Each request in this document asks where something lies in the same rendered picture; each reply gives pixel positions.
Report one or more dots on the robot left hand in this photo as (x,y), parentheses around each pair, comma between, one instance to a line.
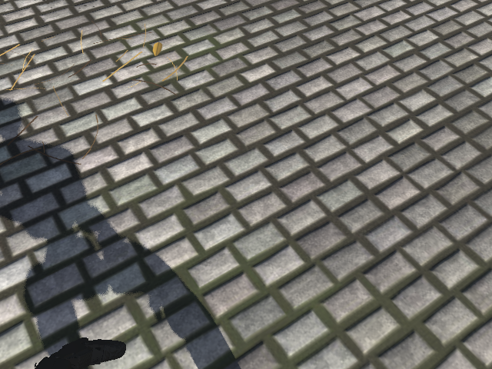
(82,353)

